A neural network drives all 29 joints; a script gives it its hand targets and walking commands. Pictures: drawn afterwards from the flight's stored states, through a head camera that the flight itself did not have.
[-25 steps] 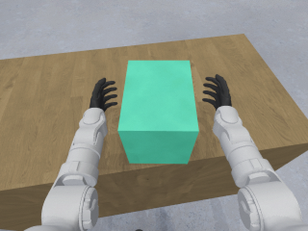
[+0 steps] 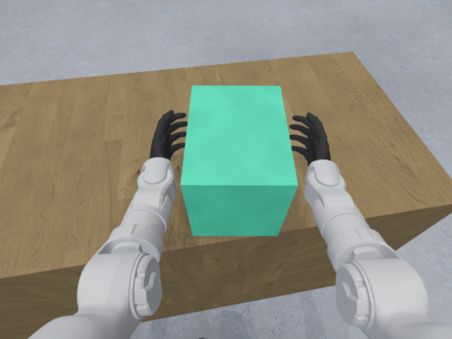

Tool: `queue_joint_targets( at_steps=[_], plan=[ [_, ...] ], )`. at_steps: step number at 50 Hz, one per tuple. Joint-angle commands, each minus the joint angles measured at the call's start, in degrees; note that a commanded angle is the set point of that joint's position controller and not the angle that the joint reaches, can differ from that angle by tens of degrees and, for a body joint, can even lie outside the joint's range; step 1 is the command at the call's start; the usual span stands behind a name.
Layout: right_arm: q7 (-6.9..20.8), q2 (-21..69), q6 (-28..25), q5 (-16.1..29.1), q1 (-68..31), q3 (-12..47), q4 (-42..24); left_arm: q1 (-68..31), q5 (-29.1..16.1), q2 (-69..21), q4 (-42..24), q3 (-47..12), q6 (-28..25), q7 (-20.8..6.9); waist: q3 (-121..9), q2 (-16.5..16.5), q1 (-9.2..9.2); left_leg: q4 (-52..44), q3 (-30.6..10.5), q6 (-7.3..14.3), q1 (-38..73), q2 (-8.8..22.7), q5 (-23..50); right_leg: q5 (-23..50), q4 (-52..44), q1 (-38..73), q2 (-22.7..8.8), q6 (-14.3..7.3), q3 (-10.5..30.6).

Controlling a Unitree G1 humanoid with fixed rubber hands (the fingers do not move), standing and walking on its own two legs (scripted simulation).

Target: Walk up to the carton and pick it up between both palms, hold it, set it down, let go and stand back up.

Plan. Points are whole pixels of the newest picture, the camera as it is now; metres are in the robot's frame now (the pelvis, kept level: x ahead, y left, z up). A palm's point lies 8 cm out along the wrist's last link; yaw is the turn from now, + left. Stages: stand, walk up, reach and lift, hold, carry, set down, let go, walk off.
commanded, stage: reach and lift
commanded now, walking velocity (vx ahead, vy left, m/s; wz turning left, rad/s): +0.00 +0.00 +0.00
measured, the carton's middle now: (235, 162) +0.43 +0.04 +0.04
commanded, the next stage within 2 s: none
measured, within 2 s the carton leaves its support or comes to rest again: neither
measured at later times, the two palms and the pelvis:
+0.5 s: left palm (165, 161) +0.40 +0.17 +0.07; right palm (309, 165) +0.41 -0.09 +0.07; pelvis +0.01 +0.00 +0.01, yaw +0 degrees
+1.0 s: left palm (165, 162) +0.40 +0.17 +0.07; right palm (309, 166) +0.41 -0.09 +0.07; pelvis +0.02 -0.01 +0.01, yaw +1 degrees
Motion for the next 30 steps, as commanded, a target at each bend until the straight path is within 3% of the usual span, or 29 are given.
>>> queue_joint_targets(
  at_steps=[1,4,7,11,17,30],
  plan=[
    [2.0,2.1,-3.4,-8.2,-29.5,-5.6,-12.1,-30.2,6.8,-2.2,-12.7,2.8,-2.5,0.0,-39.6,2.1,0.64,2.0,1.5,-1.6,36.1,-1.1,22.3,15.3,-4.5,5.9,-0.9,2.2,-1.9],
    [3.5,8.1,-3.9,-16.9,-28.8,-11.4,-12.7,-29.7,13.9,-7.9,-13.6,5.9,-0.9,-0.6,-37.4,2.3,0.79,0.1,3.0,-1.6,37.7,-1.2,21.8,14.3,-5.9,8.4,-0.8,1.8,-2.6],
    [6.5,21.2,-5.0,-25.1,-27.6,-13.3,-11.8,-28.0,19.7,-20.5,-13.9,5.2,0.8,-2.8,-35.7,2.7,0.41,-0.8,3.9,-2.1,41.1,-1.2,25.4,17.8,-7.1,10.9,-0.4,1.6,-3.7],
    [10.7,30.9,-6.9,-31.1,-25.3,-14.2,-9.3,-23.5,24.3,-31.4,-13.0,3.8,2.6,-4.8,-33.9,3.2,0.58,-0.9,4.2,-3.2,47.3,-0.2,31.4,16.8,-8.8,11.2,0.3,0.7,-5.1],
    [11.4,31.6,-8.3,-30.6,-24.1,-13.7,-7.9,-20.7,25.1,-32.8,-15.9,2.9,4.6,-4.9,-29.7,3.8,1.53,-1.6,5.7,-3.0,45.7,-0.2,31.9,14.9,-9.6,12.8,0.0,0.7,-5.2],
    [10.7,36.0,-9.6,-30.4,-25.3,-10.2,-8.7,-21.1,22.3,-34.8,-15.0,-0.5,3.6,-7.6,-27.3,2.2,0.44,-3.6,6.0,-1.7,41.5,-1.0,27.1,24.2,-8.1,19.1,-1.7,2.5,-4.6]
  ],
)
